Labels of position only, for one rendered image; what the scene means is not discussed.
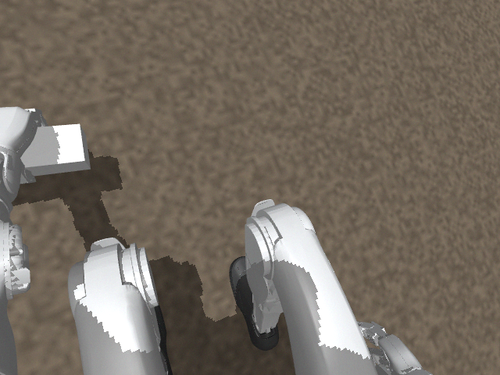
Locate right robot hand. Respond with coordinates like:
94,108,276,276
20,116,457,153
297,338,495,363
357,321,423,375

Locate left robot arm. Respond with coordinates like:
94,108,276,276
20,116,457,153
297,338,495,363
0,147,30,375

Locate right robot foot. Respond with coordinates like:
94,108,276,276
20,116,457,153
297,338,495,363
230,256,279,351

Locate carton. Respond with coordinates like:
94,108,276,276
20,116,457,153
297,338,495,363
20,124,91,176

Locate left robot foot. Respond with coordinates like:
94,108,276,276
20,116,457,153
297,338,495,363
154,305,173,375

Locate left robot hand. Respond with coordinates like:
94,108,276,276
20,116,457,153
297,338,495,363
0,107,48,184

